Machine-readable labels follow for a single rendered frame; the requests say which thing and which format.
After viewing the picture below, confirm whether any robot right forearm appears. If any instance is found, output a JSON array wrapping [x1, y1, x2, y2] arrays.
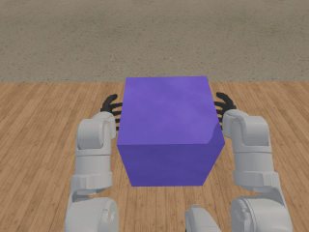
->
[[222, 109, 294, 232]]

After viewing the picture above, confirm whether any robot left hand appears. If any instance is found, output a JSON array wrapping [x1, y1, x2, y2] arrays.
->
[[100, 94, 123, 131]]

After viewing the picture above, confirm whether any right robot thigh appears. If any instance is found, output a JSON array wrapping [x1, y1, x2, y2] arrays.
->
[[184, 207, 222, 232]]

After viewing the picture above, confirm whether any robot left forearm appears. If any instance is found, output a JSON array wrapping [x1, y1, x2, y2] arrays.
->
[[64, 111, 117, 232]]

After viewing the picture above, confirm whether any carton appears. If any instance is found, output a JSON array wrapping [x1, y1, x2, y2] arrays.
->
[[116, 75, 225, 187]]

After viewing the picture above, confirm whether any robot right shin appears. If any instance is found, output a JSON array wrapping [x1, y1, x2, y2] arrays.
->
[[190, 204, 200, 209]]

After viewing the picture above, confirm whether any robot right upper arm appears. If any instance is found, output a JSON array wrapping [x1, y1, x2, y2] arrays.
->
[[230, 195, 293, 232]]

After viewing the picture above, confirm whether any robot right hand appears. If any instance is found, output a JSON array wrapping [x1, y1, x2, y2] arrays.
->
[[214, 92, 237, 131]]

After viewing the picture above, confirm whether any robot left upper arm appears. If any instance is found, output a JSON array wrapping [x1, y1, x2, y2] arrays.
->
[[65, 197, 119, 232]]

